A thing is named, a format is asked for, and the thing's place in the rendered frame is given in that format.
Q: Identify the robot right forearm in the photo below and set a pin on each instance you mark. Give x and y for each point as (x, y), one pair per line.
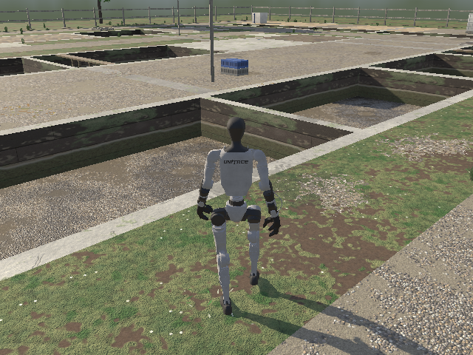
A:
(270, 201)

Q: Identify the robot left forearm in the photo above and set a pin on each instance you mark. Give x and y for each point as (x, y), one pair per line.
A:
(203, 195)

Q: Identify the right robot foot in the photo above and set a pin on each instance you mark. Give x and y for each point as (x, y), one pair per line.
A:
(254, 279)

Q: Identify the robot right upper arm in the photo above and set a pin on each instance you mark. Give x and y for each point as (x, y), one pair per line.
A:
(262, 167)

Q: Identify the humanoid robot torso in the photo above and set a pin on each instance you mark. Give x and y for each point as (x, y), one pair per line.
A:
(236, 170)

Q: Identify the robot left upper arm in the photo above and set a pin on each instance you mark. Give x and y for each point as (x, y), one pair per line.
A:
(213, 156)

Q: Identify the left robot hand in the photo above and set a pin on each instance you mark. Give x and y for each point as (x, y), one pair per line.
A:
(206, 209)

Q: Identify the right robot hand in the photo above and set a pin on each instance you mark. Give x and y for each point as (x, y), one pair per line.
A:
(274, 227)

